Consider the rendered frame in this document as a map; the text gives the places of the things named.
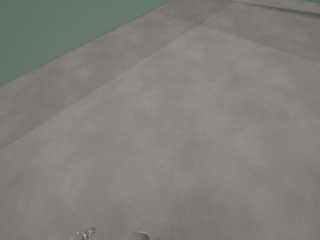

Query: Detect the robot left hand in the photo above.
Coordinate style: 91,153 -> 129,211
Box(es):
70,227 -> 96,240

